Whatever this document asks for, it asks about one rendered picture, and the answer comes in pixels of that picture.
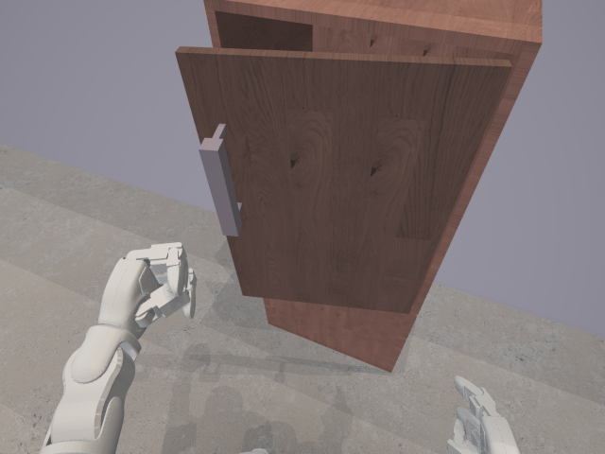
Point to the right robot hand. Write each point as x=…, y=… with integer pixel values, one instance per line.
x=491, y=435

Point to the handle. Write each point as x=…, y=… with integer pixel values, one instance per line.
x=216, y=166

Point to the cupboard door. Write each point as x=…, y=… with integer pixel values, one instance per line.
x=348, y=165

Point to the left robot forearm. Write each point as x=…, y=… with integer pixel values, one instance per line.
x=96, y=379

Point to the left robot hand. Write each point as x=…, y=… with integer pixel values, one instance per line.
x=125, y=302

